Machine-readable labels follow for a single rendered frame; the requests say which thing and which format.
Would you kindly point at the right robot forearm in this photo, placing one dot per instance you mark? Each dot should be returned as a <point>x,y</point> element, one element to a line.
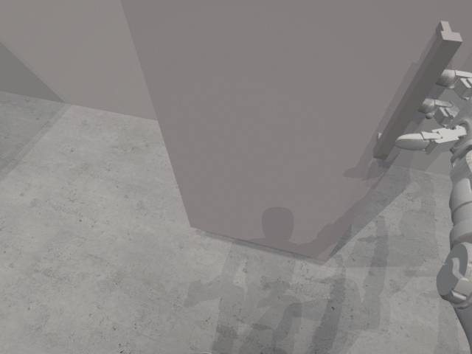
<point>460,201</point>

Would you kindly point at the right robot upper arm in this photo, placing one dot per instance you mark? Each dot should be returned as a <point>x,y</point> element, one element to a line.
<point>454,284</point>

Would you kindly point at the handle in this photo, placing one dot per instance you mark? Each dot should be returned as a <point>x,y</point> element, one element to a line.
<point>438,57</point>

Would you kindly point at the fridge door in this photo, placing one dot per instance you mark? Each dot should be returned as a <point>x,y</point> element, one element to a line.
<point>270,109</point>

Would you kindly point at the right robot hand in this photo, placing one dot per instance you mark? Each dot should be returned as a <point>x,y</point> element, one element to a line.
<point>447,115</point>

